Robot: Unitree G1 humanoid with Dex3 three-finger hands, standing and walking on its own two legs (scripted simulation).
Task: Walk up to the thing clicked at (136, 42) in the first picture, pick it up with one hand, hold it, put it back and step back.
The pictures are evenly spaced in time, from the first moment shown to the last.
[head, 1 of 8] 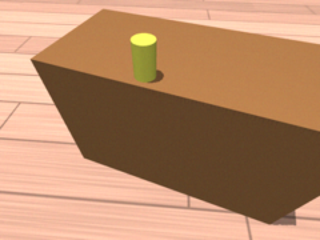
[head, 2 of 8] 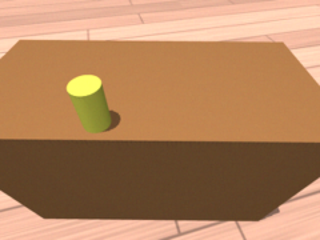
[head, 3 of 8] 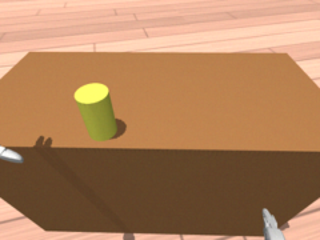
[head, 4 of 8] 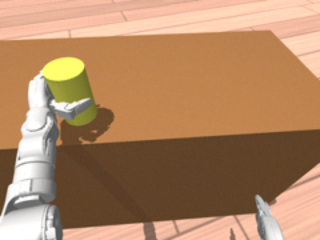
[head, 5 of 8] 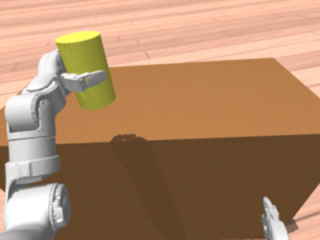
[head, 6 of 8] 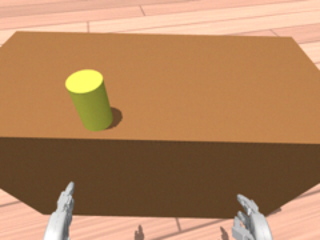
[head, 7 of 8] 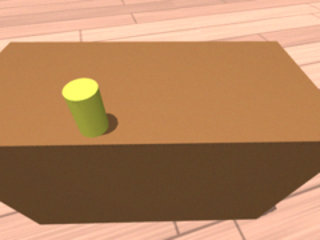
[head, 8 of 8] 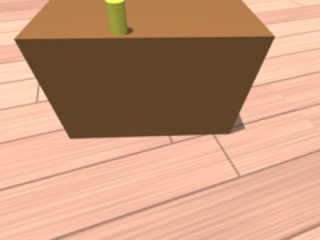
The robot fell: no
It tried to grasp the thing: yes
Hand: left
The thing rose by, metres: 0.23
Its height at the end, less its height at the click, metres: +0.00
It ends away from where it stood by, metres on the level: 0.00
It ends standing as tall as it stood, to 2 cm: yes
